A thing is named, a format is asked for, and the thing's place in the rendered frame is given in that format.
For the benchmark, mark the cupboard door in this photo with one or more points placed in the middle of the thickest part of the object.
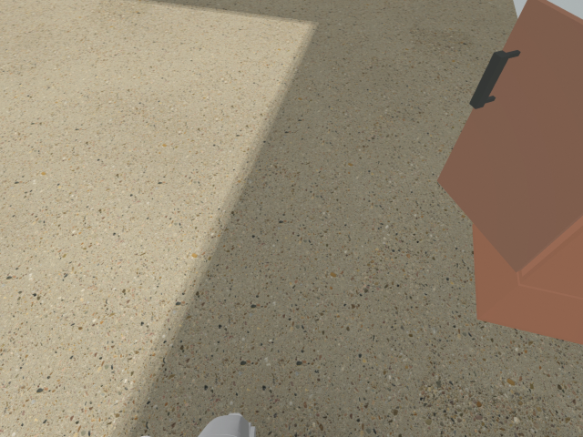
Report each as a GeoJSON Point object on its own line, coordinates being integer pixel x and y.
{"type": "Point", "coordinates": [516, 169]}

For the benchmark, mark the robot left thigh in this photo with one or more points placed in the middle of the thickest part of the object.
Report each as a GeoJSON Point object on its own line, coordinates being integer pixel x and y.
{"type": "Point", "coordinates": [229, 426]}

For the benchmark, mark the handle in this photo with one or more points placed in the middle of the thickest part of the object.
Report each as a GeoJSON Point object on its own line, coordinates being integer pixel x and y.
{"type": "Point", "coordinates": [489, 78]}

